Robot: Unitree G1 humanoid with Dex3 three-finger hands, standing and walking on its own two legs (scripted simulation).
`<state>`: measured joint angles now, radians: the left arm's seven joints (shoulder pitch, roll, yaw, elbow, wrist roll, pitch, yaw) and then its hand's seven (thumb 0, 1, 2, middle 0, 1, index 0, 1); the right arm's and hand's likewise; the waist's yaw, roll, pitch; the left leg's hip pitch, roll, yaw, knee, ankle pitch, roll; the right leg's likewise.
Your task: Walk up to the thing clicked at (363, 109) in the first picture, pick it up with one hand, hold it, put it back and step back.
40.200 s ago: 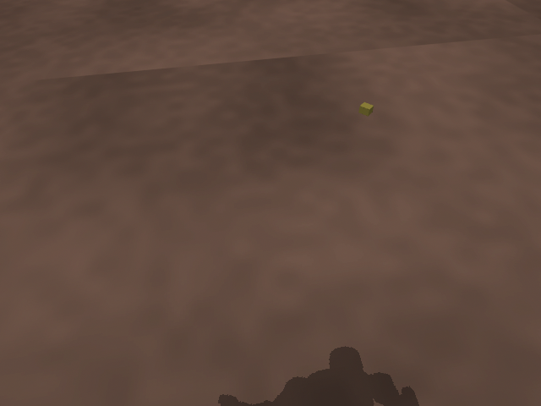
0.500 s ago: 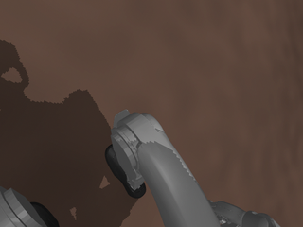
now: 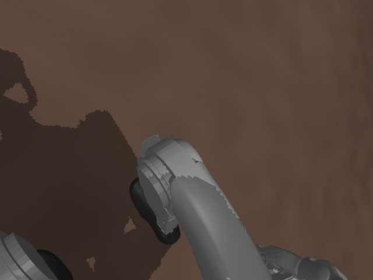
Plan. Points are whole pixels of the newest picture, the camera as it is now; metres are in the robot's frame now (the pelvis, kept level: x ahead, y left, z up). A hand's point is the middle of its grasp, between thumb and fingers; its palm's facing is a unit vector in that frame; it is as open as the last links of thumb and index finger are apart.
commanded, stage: close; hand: left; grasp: from above
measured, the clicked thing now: out of the picture +0.48 +0.31 -0.29
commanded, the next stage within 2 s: settle in 0.52 s
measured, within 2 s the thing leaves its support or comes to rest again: leaves its support in 0.94 s
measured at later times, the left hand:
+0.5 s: hand out of the picture +0.46 +0.29 -0.26, palm faces +0.06 -0.50 -0.87, open 9.8 cm
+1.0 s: hand out of the picture +0.47 +0.29 -0.24, palm faces +0.10 -0.49 -0.87, open 9.6 cm
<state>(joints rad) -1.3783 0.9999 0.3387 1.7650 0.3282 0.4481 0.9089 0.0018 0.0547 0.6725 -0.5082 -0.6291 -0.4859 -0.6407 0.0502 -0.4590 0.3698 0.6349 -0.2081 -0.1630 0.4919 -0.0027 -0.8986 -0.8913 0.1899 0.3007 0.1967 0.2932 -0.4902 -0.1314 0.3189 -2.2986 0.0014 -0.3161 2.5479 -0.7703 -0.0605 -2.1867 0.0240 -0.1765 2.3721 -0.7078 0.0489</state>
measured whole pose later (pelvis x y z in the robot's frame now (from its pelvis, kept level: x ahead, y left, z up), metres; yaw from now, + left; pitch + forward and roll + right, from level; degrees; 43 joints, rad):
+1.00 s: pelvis +0.00 +0.00 +0.00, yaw +1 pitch +29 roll -13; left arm -1.40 0.97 0.39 1.71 0.35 0.49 0.89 0.05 0.20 0.39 -0.83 -0.48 -0.64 -0.44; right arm 0.05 -0.44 0.33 0.64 -0.20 -0.15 0.51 0.00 -0.91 -0.89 0.19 0.30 0.20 0.29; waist -0.47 -0.10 0.31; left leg -2.29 0.00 -0.30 2.52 -0.76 -0.06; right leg -2.18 0.02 -0.17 2.36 -0.71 0.04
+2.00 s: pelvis -0.01 -0.01 +0.06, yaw +5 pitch +35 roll -6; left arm -1.29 0.66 0.36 1.53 0.48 0.66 0.68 0.04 0.16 0.58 -0.87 -0.79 -0.54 -0.57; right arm 0.15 -0.33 0.05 0.89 -0.09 -0.14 0.39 0.00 -0.92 -0.89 0.19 0.30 0.20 0.29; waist -0.28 0.06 -0.04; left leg -2.22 0.05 -0.16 2.28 -0.70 -0.05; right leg -2.18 0.02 -0.07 2.20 -0.65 0.02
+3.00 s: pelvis +0.03 -0.03 +0.35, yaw +11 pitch +20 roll +0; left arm -0.92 0.27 0.14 1.37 0.42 0.88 0.60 0.05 0.10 0.69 -0.71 -0.91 -0.47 -0.73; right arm 0.19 -0.30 -0.03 0.93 -0.01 -0.20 0.11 0.01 -0.90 -0.89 0.20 0.30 0.20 0.29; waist -0.12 0.06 -0.19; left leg -1.07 0.09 -0.03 1.22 -0.49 -0.07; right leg -1.08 0.02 -0.02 1.22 -0.48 -0.02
